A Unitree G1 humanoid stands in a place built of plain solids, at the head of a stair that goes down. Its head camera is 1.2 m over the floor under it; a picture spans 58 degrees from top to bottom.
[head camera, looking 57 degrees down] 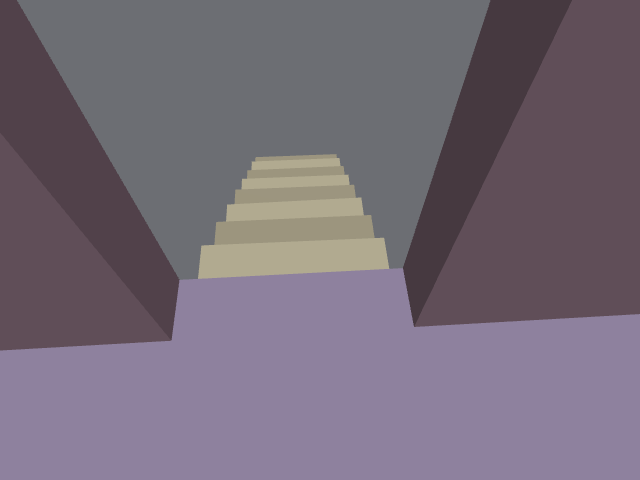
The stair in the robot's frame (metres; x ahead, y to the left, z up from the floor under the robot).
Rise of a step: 0.19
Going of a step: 0.25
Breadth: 0.70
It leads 3 degrees to the left of straight ahead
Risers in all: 9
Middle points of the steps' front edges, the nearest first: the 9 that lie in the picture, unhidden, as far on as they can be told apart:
0.65 0.09 0.00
0.90 0.10 -0.20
1.15 0.12 -0.39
1.40 0.13 -0.58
1.65 0.15 -0.77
1.90 0.16 -0.96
2.15 0.18 -1.16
2.42 0.19 -1.35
2.65 0.21 -1.54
